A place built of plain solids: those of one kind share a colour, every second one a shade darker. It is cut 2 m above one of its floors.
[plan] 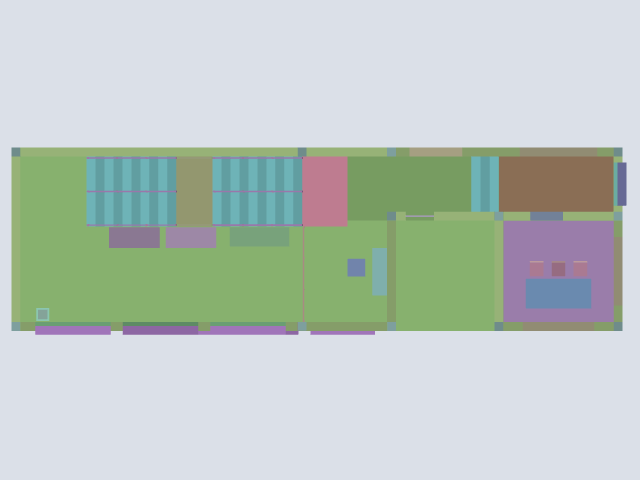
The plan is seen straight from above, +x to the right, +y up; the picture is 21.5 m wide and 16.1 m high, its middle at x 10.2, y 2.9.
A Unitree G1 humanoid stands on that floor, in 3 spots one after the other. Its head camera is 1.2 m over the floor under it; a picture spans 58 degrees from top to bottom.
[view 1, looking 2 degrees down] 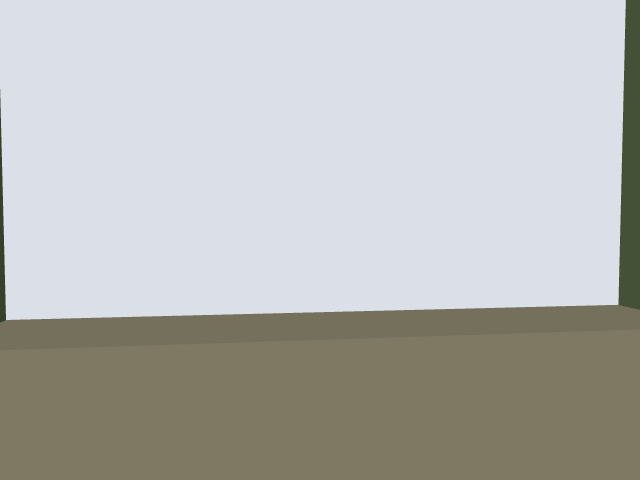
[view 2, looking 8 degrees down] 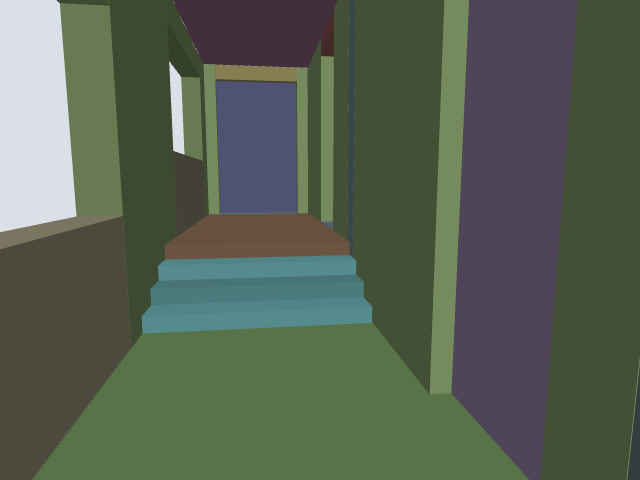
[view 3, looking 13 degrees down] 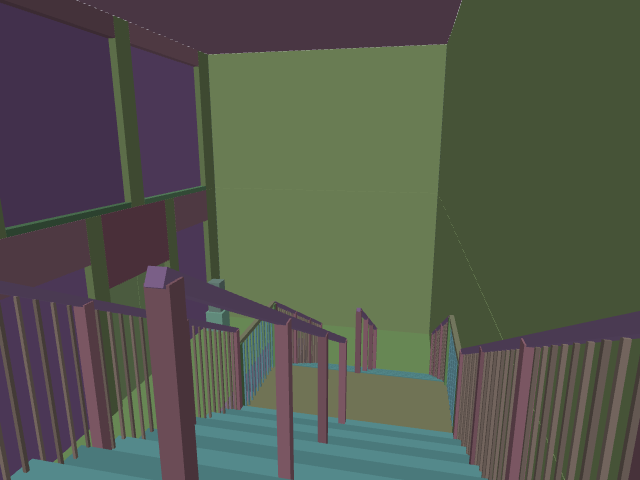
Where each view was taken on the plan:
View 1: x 13.88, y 4.78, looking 83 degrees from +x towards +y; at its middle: nothing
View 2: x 11.85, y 4.78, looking -8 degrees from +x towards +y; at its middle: deck_corr_slab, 4.62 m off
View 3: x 10.50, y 5.11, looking -168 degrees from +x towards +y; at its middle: wall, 10.86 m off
